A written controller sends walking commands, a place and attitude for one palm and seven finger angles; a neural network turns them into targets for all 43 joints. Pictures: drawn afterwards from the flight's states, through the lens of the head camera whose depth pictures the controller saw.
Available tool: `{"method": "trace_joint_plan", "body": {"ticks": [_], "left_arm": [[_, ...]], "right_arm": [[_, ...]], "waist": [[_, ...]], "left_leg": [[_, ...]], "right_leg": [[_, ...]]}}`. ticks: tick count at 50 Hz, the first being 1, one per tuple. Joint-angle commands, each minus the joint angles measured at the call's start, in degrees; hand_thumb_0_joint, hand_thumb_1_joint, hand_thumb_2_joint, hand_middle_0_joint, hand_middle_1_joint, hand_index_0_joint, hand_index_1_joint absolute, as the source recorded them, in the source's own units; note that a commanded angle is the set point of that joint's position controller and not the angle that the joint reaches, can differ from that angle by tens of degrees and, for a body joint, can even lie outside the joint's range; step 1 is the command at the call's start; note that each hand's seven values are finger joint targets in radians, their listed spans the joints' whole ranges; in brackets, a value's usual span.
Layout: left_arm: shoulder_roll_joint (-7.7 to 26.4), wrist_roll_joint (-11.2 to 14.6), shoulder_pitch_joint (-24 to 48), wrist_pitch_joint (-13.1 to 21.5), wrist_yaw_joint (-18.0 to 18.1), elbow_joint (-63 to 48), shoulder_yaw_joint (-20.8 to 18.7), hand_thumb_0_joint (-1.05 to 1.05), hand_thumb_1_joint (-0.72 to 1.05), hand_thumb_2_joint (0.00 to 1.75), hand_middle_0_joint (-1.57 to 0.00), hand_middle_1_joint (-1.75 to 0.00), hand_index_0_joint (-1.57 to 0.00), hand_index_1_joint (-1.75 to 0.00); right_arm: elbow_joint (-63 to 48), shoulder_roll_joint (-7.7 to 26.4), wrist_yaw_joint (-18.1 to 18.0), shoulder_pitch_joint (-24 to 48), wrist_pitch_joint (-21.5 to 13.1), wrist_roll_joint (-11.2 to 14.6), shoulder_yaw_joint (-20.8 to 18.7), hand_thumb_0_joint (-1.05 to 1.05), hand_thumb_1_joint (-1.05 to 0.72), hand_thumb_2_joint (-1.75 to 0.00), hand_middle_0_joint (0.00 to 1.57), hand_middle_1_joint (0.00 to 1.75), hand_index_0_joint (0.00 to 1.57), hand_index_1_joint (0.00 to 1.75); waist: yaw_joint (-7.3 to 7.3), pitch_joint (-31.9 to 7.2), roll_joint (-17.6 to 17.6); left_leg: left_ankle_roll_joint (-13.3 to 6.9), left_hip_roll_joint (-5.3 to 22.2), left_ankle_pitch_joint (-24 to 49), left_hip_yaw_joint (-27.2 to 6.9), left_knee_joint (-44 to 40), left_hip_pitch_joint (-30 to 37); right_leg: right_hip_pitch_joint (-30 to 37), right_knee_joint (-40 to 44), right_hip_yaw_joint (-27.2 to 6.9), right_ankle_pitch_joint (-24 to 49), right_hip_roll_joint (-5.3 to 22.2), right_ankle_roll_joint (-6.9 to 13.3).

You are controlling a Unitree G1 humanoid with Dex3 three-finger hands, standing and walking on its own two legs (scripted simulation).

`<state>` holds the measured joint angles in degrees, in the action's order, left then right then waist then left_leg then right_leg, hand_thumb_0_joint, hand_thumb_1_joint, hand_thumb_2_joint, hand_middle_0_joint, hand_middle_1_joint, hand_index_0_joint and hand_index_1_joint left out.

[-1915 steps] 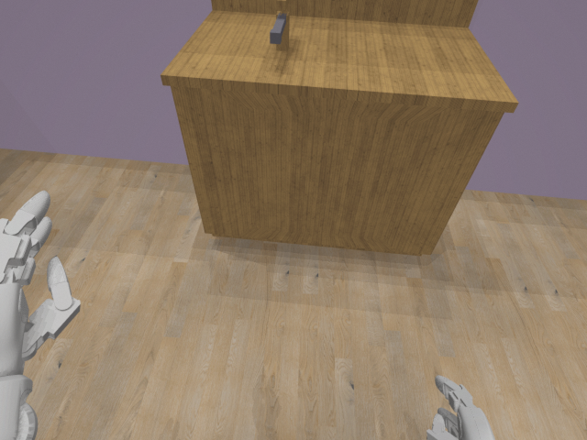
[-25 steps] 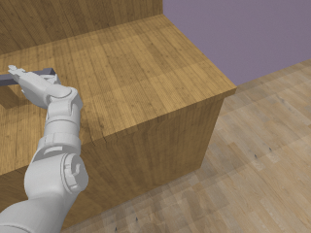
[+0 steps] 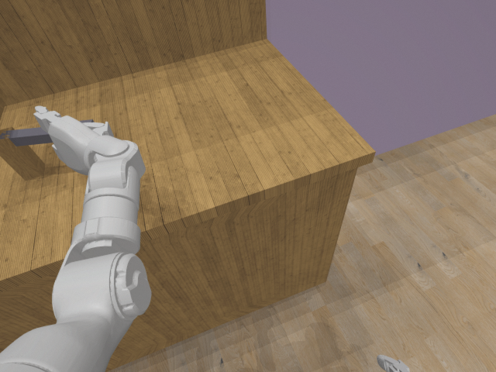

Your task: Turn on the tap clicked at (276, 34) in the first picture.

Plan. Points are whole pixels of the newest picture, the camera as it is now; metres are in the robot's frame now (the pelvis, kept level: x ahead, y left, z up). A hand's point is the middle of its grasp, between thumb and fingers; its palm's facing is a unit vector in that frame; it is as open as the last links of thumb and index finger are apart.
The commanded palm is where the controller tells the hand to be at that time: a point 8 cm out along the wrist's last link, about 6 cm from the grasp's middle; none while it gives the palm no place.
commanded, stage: lift the hand up off the lever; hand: left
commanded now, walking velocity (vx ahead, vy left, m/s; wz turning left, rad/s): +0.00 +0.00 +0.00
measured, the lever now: (87, 130) +0.52 +0.28 +0.14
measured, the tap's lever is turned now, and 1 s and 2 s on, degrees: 73 73 73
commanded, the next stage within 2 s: bring the hand home and regain balance in 0.52 s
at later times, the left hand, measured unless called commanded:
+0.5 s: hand (144, 116) +0.47 +0.14 +0.19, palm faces +0.84 -0.50 -0.19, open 7.8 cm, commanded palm +0.42 +0.22 +0.19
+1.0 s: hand (427, 67) +0.44 -0.27 +0.25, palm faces +0.37 -0.66 -0.66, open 7.4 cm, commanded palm +0.32 -0.12 +0.21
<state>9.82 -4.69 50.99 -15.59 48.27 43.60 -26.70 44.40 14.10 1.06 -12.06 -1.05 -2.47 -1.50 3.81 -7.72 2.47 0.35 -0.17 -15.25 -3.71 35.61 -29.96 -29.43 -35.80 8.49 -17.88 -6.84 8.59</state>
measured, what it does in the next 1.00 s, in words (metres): steps to the right: right foot, then left foot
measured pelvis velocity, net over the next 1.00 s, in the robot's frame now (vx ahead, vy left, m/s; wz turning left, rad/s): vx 0.03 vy -0.39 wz -0.12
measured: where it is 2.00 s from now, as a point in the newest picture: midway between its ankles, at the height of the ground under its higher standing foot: outside the picture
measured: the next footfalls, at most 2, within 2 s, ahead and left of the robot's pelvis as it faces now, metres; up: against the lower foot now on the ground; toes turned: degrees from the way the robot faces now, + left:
right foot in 0.78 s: -0.02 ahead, -0.21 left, +0.00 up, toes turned +8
left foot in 0.96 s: +0.02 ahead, -0.10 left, -0.01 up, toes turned +3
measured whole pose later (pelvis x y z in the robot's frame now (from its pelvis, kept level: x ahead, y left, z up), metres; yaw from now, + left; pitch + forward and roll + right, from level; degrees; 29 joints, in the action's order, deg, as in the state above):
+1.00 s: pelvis +0.03 -0.39 -0.07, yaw -7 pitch +8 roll +16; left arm 34.3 10.8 3.4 12.1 3.0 4.3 -42.0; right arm 32.7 21.9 1.2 -17.1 -8.1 4.7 -6.5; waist 13.0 5.9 12.7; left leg 4.2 3.4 -26.4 9.7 49.1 -23.3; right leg -69.7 -131.6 -9.1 -43.3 -7.3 -2.4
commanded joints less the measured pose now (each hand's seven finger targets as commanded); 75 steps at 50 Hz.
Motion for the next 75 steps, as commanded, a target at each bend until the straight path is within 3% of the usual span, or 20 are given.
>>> {"method": "trace_joint_plan", "body": {"ticks": [1,31,33,35,36,38,40,43,45,46,47,49,51,55,60,63,65,67,69,75], "left_arm": [[13.26,-0.82,27.20,1.66,-0.29,-12.71,2.75,0.00,0.90,0.90,-0.15,-0.15,-0.15,-0.15],[46.67,6.61,12.80,3.10,-15.00,-18.16,-14.89,0.00,0.90,0.90,-0.15,-0.15,-0.15,-0.15],[52.94,8.57,31.01,13.16,-36.43,-6.85,-8.40,0.00,0.90,0.90,-0.20,-0.30,-0.20,-0.30],[47.31,9.09,20.91,18.33,-40.03,-5.95,-2.95,0.00,0.90,0.90,-0.20,-0.30,-0.20,-0.30],[49.23,6.14,28.55,25.15,-43.68,-14.68,-2.97,0.00,0.90,0.90,-0.20,-0.30,-0.20,-0.30],[64.29,9.87,15.19,28.15,-45.38,-38.40,-18.39,0.00,0.90,0.90,-0.20,-0.30,-0.20,-0.30],[51.23,14.80,-36.74,19.58,-47.60,6.87,-23.38,0.00,0.90,0.90,-0.20,-0.30,-0.20,-0.30],[52.92,21.58,-25.48,27.29,-50.59,-36.46,-23.25,0.00,0.90,0.90,-0.20,-0.30,-0.20,-0.30],[57.30,21.91,-25.64,30.67,-48.19,-56.95,-27.39,0.00,0.90,0.90,-0.20,-0.30,-0.20,-0.30],[53.42,24.87,-38.25,31.12,-43.05,-52.95,-30.40,0.00,0.90,0.90,-0.20,-0.30,-0.20,-0.30],[59.97,11.58,-32.67,34.25,-39.70,-63.55,-30.92,0.00,0.90,0.90,-0.20,-0.30,-0.20,-0.30],[35.30,11.98,-54.61,31.16,-43.29,-40.62,-19.15,0.00,0.90,0.90,-0.20,-0.30,-0.20,-0.30],[37.61,14.93,-57.44,27.56,-42.55,-35.67,-21.57,0.00,0.90,0.90,-0.20,-0.30,-0.20,-0.30],[46.85,12.49,-47.92,25.05,-41.84,-75.25,-22.95,0.00,0.90,0.90,-0.20,-0.30,-0.20,-0.30],[33.93,12.83,-52.21,33.17,-42.64,-75.20,-19.24,0.00,0.90,0.90,-0.20,-0.30,-0.20,-0.30],[21.10,13.29,-48.88,27.44,-42.67,-71.23,-6.04,0.00,0.90,0.90,-0.20,-0.30,-0.20,-0.30],[18.54,7.45,-47.85,25.39,-42.55,-65.17,5.46,0.00,0.90,0.90,-0.20,-0.30,-0.20,-0.30],[18.40,9.70,-61.73,29.79,-44.99,-57.07,-0.61,0.00,0.90,0.90,-0.20,-0.30,-0.20,-0.30],[25.50,8.20,-58.59,31.11,-44.62,-73.14,-4.21,0.00,0.90,0.90,-0.20,-0.30,-0.20,-0.30],[33.32,7.76,-39.20,34.44,-43.69,-92.87,-6.61,0.00,0.90,0.90,-0.20,-0.30,-0.20,-0.30]], "right_arm": [[-5.60,6.37,-1.07,1.13,-1.80,0.47,-1.55,0.00,-0.90,-0.90,0.20,0.30,0.20,0.30],[-4.91,13.77,-4.01,0.95,1.49,3.69,-1.59,0.00,-0.90,-0.90,0.20,0.30,0.20,0.30],[-8.86,6.13,-0.54,2.74,-6.93,7.31,-5.40,0.00,-0.90,-0.90,0.20,0.30,0.20,0.30],[-14.78,7.48,0.72,1.30,-9.81,5.12,-8.07,0.00,-0.90,-0.90,0.20,0.30,0.20,0.30],[-10.28,10.67,1.33,2.55,-7.77,4.05,-8.52,0.00,-0.90,-0.90,0.20,0.30,0.20,0.30],[-17.89,9.97,1.74,-14.33,-8.36,6.50,-3.99,0.00,-0.90,-0.90,0.20,0.30,0.20,0.30],[-23.29,10.70,-3.39,-1.15,-6.81,5.64,-12.68,0.00,-0.90,-0.90,0.20,0.30,0.20,0.30],[-18.64,15.26,-0.82,3.67,-7.46,8.45,-6.65,0.00,-0.90,-0.90,0.20,0.30,0.20,0.30],[-10.71,13.40,1.45,-2.56,-10.29,10.07,-10.12,0.00,-0.90,-0.90,0.20,0.30,0.20,0.30],[-14.58,11.98,2.49,-1.32,-8.62,9.87,-6.79,0.00,-0.90,-0.90,0.20,0.30,0.20,0.30],[-16.85,11.37,0.60,-5.54,-11.01,4.05,-3.29,0.00,-0.90,-0.90,0.20,0.30,0.20,0.30],[-20.61,15.89,-1.34,-7.96,-6.67,6.51,-8.10,0.00,-0.90,-0.90,0.20,0.30,0.20,0.30],[-16.94,12.92,-2.74,-4.68,-6.75,8.85,-8.00,0.00,-0.90,-0.90,0.20,0.30,0.20,0.30],[-22.06,6.86,-0.36,-5.01,-3.30,5.06,-5.52,0.00,-0.90,-0.90,0.20,0.30,0.20,0.30],[-18.24,7.43,2.14,1.53,-4.51,6.62,-4.54,0.00,-0.90,-0.90,0.20,0.30,0.20,0.30],[-15.41,6.57,2.65,5.02,-6.56,4.68,-3.47,0.00,-0.90,-0.90,0.20,0.30,0.20,0.30],[-23.06,6.32,0.08,12.26,-6.47,5.09,-3.87,0.00,-0.90,-0.90,0.20,0.30,0.20,0.30],[-24.04,6.30,-0.95,3.11,-6.61,6.16,-3.73,0.00,-0.90,-0.90,0.20,0.30,0.20,0.30],[-25.12,4.94,-1.89,3.05,-7.64,4.17,-2.40,0.00,-0.90,-0.90,0.20,0.30,0.20,0.30],[-23.94,4.63,-2.35,9.32,-5.53,2.71,-1.19,0.00,-0.90,-0.90,0.20,0.30,0.20,0.30]], "waist": [[0.37,-19.00,-5.17],[0.81,-16.21,-2.23],[3.13,3.86,-11.08],[3.62,-9.39,56.19],[-3.26,-3.97,36.78],[-7.61,-22.07,-56.10],[-7.34,-13.80,-55.43],[0.06,21.23,-57.19],[12.53,-12.13,-10.66],[15.51,-25.57,57.09],[4.62,-11.28,42.51],[2.48,-6.73,-20.03],[-6.91,-10.68,-22.11],[-2.09,-21.81,-23.20],[-2.98,-3.92,-13.57],[6.62,-4.15,37.96],[-4.60,8.96,10.74],[-6.38,16.88,-4.83],[-7.51,3.52,-15.76],[-5.49,8.90,-1.61]], "left_leg": [[-1.06,-1.10,4.23,0.43,0.37,-3.90],[4.75,-1.75,-10.88,-1.23,22.64,-19.45],[-2.85,1.80,-14.48,15.72,18.31,-1.68],[-15.87,38.47,11.99,-21.06,13.65,-14.91],[-6.47,26.56,24.81,-17.00,19.92,4.51],[6.65,-1.54,-18.98,-3.17,59.29,-28.75],[5.53,-7.24,-17.14,3.84,78.82,-28.13],[5.92,-17.28,-33.00,29.11,44.17,-6.49],[-5.40,1.29,-25.06,27.62,-4.45,38.08],[-15.43,31.39,16.63,-15.53,2.05,49.91],[-14.73,22.68,44.26,-23.74,3.65,54.58],[-8.36,25.10,31.47,-16.98,2.46,5.18],[-2.14,6.05,4.23,19.19,17.49,-12.04],[-0.47,-4.47,-13.77,-5.36,72.84,-17.40],[-1.18,-7.08,-1.34,3.08,44.13,6.35],[-19.07,17.72,10.04,-5.50,-19.08,21.60],[-0.54,13.44,15.77,-11.31,-6.91,3.88],[-11.12,14.56,15.47,-13.16,6.24,-2.47],[-3.23,2.78,-9.44,2.16,15.60,-8.83],[1.10,-0.83,-7.84,-2.52,50.11,-4.79]], "right_leg": [[23.50,8.22,-18.80,27.79,14.28,-15.40],[37.91,-1.93,-34.33,49.89,23.17,-21.86],[8.04,-21.77,-8.91,45.58,-2.79,-58.75],[-19.78,-113.31,-60.46,-62.79,14.33,15.85],[-23.15,-56.70,-71.19,-73.15,21.26,33.05],[38.38,3.87,-42.43,102.07,15.40,-60.05],[38.75,-1.82,-25.25,66.55,7.07,-14.78],[4.60,17.35,0.40,94.08,-4.86,-53.40],[-22.60,-90.87,1.85,97.26,-3.82,-52.55],[-63.88,-156.53,-31.17,-47.17,1.28,-2.73],[-83.91,-125.73,-53.96,-74.39,4.24,39.31],[-35.87,-69.89,-44.82,18.71,20.27,-38.74],[25.48,-24.72,-4.91,30.64,4.84,4.91],[44.56,2.08,-42.33,57.03,19.47,-6.17],[19.14,16.79,-10.68,55.90,9.25,-41.57],[1.26,-72.33,-7.46,8.47,-4.71,-30.49],[-11.92,-82.49,-24.66,-17.43,6.05,18.82],[-15.03,-38.15,-33.97,-22.63,14.27,-17.32],[16.69,-6.40,-6.60,6.99,5.15,-7.42],[-4.40,25.78,-48.80,-25.66,23.05,3.62]]}}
